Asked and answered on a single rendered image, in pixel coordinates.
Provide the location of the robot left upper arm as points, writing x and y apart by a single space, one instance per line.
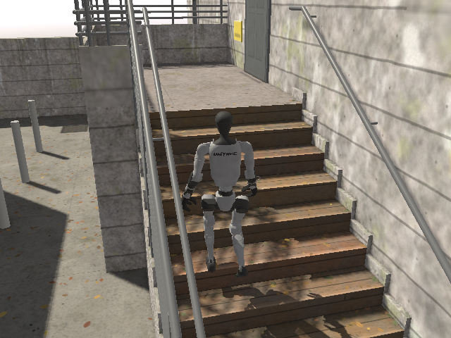
199 159

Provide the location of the right robot forearm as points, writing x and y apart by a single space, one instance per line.
252 182

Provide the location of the robot head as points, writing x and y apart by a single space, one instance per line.
224 121

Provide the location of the left robot hand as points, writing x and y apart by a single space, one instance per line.
187 201

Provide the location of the left robot shin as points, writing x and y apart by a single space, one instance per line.
209 239

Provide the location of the left robot forearm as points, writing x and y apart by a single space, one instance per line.
190 187

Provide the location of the right robot hand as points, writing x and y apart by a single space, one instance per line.
253 193

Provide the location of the robot right upper arm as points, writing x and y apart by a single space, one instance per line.
247 149

